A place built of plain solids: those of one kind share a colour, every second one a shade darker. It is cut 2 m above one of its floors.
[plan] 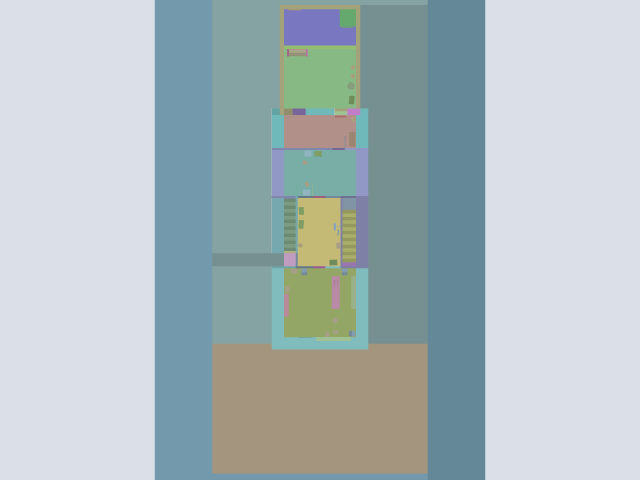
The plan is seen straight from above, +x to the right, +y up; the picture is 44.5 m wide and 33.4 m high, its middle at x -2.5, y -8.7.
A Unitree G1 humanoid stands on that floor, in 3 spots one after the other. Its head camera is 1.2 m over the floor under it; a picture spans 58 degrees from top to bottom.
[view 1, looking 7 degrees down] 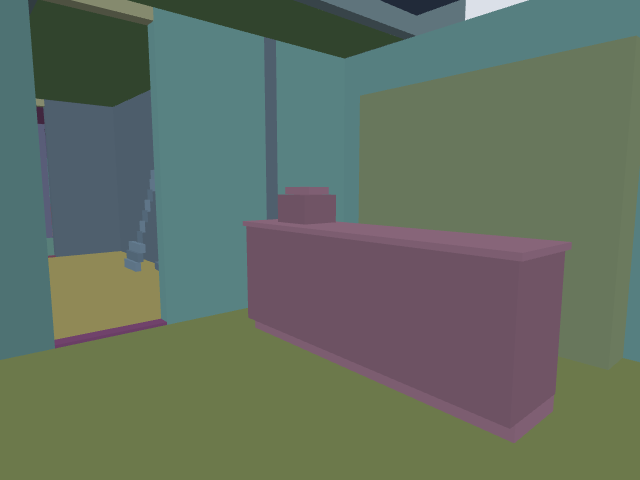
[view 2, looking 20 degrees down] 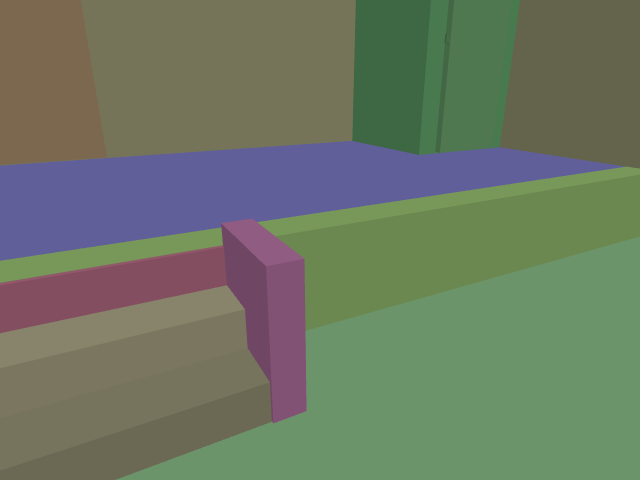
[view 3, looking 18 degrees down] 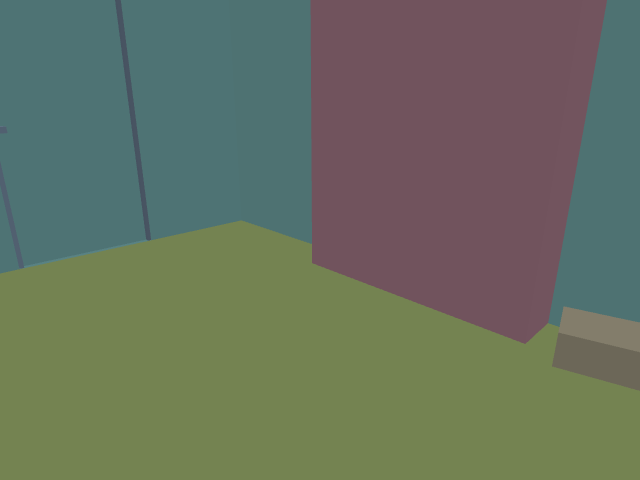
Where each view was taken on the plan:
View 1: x -3.54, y -14.32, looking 49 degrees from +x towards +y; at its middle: counter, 2.87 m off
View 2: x -3.95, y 2.85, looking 62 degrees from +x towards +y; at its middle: floor_coping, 2.10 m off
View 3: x -2.56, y -11.77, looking -134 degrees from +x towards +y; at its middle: shelving_side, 3.20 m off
